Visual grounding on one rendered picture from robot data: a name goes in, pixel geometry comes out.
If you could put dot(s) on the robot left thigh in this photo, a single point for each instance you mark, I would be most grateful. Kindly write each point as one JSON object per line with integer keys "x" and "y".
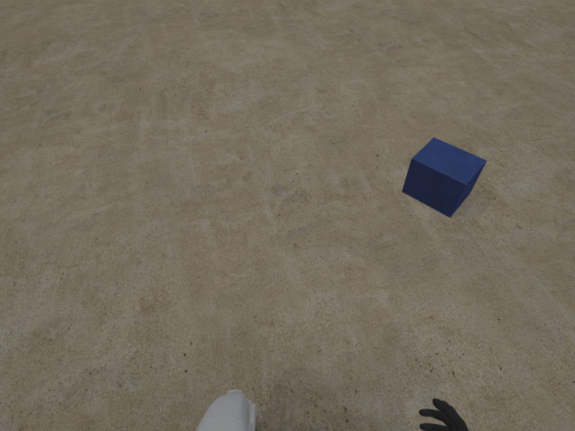
{"x": 231, "y": 412}

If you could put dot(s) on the carton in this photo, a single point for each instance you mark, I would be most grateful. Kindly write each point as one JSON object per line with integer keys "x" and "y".
{"x": 442, "y": 176}

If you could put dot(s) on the robot right hand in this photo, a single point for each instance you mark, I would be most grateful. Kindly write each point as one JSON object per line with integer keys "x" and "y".
{"x": 446, "y": 414}

